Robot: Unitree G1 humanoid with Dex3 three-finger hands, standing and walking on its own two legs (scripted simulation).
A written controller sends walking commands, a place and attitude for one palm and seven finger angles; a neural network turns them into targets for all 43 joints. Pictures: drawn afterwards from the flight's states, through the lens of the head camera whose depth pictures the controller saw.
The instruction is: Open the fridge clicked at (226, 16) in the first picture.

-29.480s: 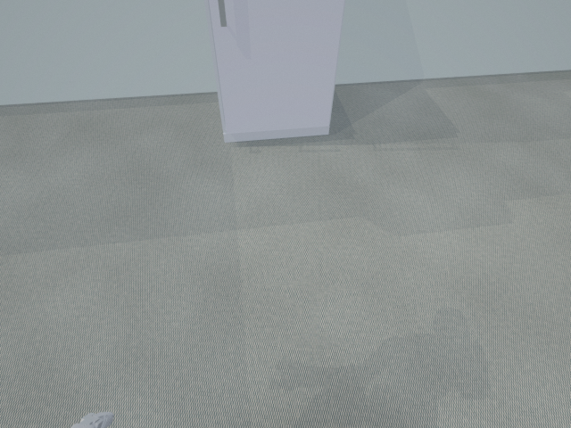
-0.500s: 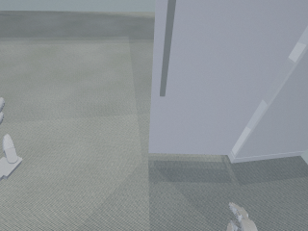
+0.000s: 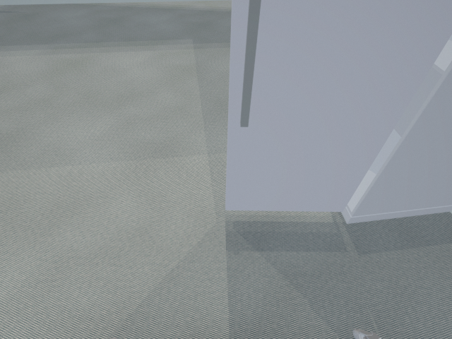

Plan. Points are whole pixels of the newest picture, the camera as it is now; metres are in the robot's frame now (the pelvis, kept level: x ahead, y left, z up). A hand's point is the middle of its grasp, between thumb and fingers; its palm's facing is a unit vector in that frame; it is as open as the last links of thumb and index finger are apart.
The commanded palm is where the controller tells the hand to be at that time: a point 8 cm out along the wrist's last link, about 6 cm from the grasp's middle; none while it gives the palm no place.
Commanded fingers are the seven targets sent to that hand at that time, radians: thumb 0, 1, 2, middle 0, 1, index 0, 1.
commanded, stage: let the arm hang, fingers relaxed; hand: left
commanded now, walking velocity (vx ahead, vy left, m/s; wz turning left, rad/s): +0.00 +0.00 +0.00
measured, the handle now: (249, 58) +0.78 -0.04 +0.13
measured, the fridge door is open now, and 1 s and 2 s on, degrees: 82 82 82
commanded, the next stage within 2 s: look to check the result in 0.84 s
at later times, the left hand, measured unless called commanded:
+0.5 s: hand out of the picture -0.01 +0.23 -0.16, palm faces +0.00 -0.95 -0.30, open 7.4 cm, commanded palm none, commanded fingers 0.00 0.90 0.90 -0.20 -0.30 -0.20 -0.30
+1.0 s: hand out of the picture +0.09 +0.22 -0.15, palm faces -0.04 -0.95 -0.31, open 7.4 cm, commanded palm none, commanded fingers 0.00 0.90 0.90 -0.20 -0.30 -0.20 -0.30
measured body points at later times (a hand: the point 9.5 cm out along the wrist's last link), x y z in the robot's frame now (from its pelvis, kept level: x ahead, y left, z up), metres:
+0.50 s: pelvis +0.00 +0.00 +0.01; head +0.02 +0.00 +0.46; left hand -0.01 +0.28 -0.14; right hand +0.02 -0.24 -0.15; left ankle +0.06 +0.10 -0.73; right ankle +0.00 -0.13 -0.73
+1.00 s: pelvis +0.02 -0.01 +0.02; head +0.04 -0.01 +0.47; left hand +0.10 +0.27 -0.12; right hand +0.09 -0.31 -0.12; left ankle +0.06 +0.10 -0.73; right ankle +0.00 -0.13 -0.73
